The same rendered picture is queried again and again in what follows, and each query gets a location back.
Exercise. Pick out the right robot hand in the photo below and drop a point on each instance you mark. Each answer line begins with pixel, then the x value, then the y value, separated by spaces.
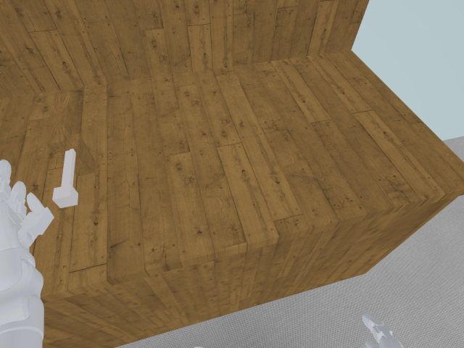
pixel 381 332

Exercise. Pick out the left robot forearm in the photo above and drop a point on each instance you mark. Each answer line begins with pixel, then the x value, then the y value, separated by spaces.
pixel 21 308

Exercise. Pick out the tap lever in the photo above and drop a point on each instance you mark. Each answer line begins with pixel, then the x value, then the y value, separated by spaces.
pixel 66 195

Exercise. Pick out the left robot hand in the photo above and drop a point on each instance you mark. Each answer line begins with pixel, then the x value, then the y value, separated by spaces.
pixel 16 232

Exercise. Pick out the counter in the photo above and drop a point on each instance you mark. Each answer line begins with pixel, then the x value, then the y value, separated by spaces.
pixel 229 153

